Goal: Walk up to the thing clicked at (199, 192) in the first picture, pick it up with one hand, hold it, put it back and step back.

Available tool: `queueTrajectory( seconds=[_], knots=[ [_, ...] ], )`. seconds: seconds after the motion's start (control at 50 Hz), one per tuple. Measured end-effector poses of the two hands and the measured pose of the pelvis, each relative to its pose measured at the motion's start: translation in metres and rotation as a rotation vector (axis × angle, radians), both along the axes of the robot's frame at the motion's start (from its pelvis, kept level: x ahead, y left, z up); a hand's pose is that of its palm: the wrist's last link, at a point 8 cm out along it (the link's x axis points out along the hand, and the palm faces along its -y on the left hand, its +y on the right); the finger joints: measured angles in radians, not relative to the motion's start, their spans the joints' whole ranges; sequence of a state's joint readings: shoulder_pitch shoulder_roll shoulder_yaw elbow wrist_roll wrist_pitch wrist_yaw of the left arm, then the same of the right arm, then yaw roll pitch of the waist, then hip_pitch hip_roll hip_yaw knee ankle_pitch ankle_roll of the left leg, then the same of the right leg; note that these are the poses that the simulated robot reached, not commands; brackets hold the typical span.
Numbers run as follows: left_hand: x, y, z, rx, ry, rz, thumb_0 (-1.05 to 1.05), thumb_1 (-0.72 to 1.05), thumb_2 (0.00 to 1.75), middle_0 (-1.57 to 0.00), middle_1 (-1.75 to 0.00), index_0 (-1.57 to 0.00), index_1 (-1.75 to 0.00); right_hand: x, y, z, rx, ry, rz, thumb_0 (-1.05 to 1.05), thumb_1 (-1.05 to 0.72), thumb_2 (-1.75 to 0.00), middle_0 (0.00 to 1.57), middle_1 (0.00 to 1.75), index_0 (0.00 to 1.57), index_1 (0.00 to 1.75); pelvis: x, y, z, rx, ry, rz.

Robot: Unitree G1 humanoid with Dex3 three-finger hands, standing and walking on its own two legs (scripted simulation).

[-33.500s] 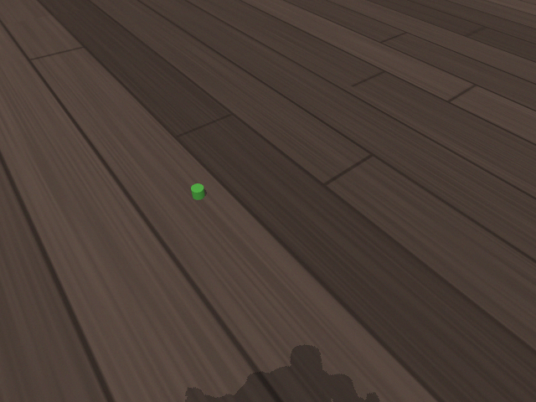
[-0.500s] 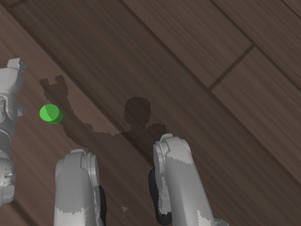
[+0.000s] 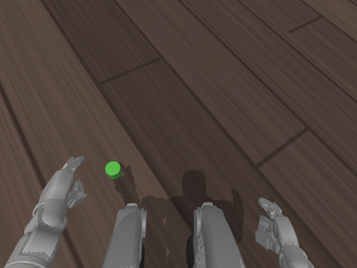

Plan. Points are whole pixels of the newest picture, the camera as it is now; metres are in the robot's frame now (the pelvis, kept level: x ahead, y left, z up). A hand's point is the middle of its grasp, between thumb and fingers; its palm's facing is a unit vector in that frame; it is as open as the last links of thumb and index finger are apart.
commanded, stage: home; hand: left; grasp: from above
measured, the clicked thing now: (113, 170) +0.49 +0.23 -0.52
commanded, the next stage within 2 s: none
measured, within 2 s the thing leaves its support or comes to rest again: neither
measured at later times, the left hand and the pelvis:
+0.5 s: hand (51, 202) +0.24 +0.19 +0.11, palm faces +0.08 -0.97 -0.22, open 7.4 cm; pelvis +0.07 +0.00 +0.16, yaw +2 degrees
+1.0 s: hand (44, 212) +0.23 +0.19 +0.12, palm faces +0.07 -0.98 -0.21, open 7.4 cm; pelvis +0.07 +0.00 +0.17, yaw +2 degrees
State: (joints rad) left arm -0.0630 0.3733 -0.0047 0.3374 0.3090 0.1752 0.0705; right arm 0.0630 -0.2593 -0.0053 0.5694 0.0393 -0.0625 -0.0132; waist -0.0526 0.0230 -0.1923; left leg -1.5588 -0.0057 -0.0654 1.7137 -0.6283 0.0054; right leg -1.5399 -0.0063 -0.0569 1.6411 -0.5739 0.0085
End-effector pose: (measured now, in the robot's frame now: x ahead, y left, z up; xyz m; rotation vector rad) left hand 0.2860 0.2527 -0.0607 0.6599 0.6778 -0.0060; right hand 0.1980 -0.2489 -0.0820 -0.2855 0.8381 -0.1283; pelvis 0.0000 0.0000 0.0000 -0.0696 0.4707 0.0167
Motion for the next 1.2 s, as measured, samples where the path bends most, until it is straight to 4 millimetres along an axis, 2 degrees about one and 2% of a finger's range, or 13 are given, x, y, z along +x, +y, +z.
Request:
queueTrajectory(
  seconds=[0.08,0.16,0.34,0.46,0.54,0.66,0.82,1.2],
  knots=[
    [-0.019,-0.008,0.033,-0.106,0.028,0.085,0.01,0.89,0.9,-0.22,-0.31,-0.22,-0.31,0.009,0.014,0.035,0.03,-0.056,-0.001,0.0,-0.91,-0.89,0.2,0.3,0.21,0.3,0.009,-0.001,0.031,0.005,-0.038,0.005],
    [-0.03,-0.013,0.065,-0.185,0.048,0.163,0.01,0.89,0.9,-0.21,-0.3,-0.21,-0.3,0.01,0.022,0.066,0.044,-0.076,-0.017,0.0,-0.91,-0.89,0.2,0.3,0.21,0.3,0.021,-0.001,0.062,0.009,-0.076,0.01],
    [-0.044,-0.017,0.136,-0.323,0.077,0.314,0.01,0.9,0.9,-0.21,-0.3,-0.21,-0.3,0.0,0.02,0.126,0.02,-0.085,-0.087,0.01,-0.91,-0.89,0.2,0.3,0.21,0.3,0.05,0.0,0.121,0.014,-0.168,0.018],
    [-0.056,-0.019,0.182,-0.372,0.068,0.348,0.01,0.9,0.9,-0.21,-0.3,-0.21,-0.3,0.001,0.014,0.161,-0.008,-0.13,-0.124,0.01,-0.91,-0.89,0.2,0.3,0.21,0.3,0.068,0.002,0.15,0.018,-0.225,0.02],
    [-0.064,-0.018,0.201,-0.375,0.054,0.347,0.01,0.9,0.9,-0.21,-0.3,-0.21,-0.3,0.01,0.012,0.177,-0.018,-0.183,-0.125,0.01,-0.91,-0.89,0.2,0.3,0.21,0.3,0.074,0.003,0.16,0.02,-0.255,0.023],
    [-0.073,-0.017,0.21,-0.38,0.058,0.348,0.01,0.91,0.9,-0.2,-0.3,-0.21,-0.3,0.028,0.014,0.192,-0.02,-0.258,-0.095,0.01,-0.91,-0.89,0.2,0.3,0.21,0.3,0.077,0.003,0.166,0.023,-0.284,0.027],
    [-0.077,-0.017,0.204,-0.394,0.072,0.353,0.01,0.91,0.9,-0.2,-0.3,-0.21,-0.3,0.042,0.02,0.199,-0.021,-0.301,-0.041,0.01,-0.91,-0.89,0.2,0.3,0.21,0.3,0.075,0.002,0.166,0.026,-0.297,0.033],
    [-0.072,-0.019,0.205,-0.383,0.068,0.343,0.01,0.91,0.9,-0.2,-0.3,-0.21,-0.3,0.026,0.018,0.186,-0.014,-0.238,-0.058,0.01,-0.9,-0.89,0.2,0.3,0.21,0.3,0.076,0.001,0.166,0.028,-0.297,0.026]
  ],
)
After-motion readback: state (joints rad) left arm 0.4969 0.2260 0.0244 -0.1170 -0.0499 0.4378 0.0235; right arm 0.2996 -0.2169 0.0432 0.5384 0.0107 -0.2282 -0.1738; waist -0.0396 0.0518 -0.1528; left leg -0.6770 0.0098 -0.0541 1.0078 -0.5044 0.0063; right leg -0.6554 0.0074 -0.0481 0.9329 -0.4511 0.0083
